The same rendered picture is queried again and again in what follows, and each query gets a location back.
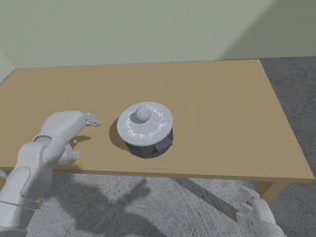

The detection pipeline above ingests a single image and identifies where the knob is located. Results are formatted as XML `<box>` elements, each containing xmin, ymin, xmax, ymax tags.
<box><xmin>135</xmin><ymin>106</ymin><xmax>151</xmax><ymax>122</ymax></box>

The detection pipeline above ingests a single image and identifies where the pot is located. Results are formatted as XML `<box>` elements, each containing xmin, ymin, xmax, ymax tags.
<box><xmin>125</xmin><ymin>128</ymin><xmax>174</xmax><ymax>159</ymax></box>

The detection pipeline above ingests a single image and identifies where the robot left hand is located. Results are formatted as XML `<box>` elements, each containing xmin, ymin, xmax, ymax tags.
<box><xmin>40</xmin><ymin>111</ymin><xmax>102</xmax><ymax>165</ymax></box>

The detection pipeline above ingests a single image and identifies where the robot right hand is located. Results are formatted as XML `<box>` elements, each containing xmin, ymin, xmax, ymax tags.
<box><xmin>236</xmin><ymin>186</ymin><xmax>276</xmax><ymax>233</ymax></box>

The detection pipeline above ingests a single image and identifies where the right robot forearm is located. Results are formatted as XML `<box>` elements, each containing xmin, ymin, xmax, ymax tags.
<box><xmin>258</xmin><ymin>222</ymin><xmax>287</xmax><ymax>237</ymax></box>

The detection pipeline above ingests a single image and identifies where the lid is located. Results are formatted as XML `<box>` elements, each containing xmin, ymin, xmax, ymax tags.
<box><xmin>117</xmin><ymin>102</ymin><xmax>174</xmax><ymax>147</ymax></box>

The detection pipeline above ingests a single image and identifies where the left robot forearm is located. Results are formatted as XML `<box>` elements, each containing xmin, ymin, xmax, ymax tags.
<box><xmin>0</xmin><ymin>131</ymin><xmax>66</xmax><ymax>237</ymax></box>

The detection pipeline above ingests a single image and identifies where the table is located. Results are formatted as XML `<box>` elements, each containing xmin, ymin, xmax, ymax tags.
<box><xmin>0</xmin><ymin>59</ymin><xmax>315</xmax><ymax>209</ymax></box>

